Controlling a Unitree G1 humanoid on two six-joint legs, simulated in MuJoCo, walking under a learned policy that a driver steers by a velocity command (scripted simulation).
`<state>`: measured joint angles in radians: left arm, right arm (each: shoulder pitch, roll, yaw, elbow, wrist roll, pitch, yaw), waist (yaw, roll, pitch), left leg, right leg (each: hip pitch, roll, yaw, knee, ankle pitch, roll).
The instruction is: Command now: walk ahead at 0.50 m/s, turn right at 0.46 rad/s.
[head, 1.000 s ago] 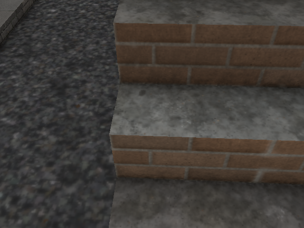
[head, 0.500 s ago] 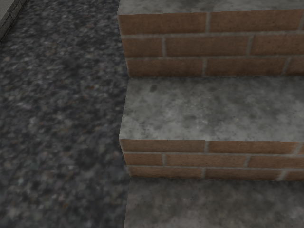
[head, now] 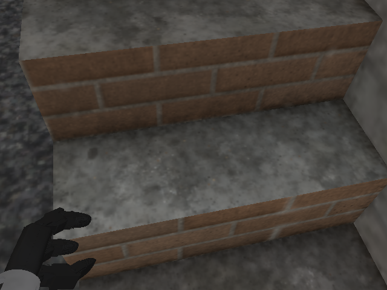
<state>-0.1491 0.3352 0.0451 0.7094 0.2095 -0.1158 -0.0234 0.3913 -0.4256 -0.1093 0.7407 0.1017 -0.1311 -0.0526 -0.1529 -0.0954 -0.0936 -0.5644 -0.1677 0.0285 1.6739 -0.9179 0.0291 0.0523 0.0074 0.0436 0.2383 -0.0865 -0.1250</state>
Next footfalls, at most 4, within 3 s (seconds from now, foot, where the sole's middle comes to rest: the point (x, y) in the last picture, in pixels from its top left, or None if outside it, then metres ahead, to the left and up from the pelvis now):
0.22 left None -0.24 0.01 -0.72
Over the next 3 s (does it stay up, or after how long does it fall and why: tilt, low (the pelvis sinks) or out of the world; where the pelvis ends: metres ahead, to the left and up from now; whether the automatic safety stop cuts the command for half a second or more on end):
falls after 0.82 s (tilt)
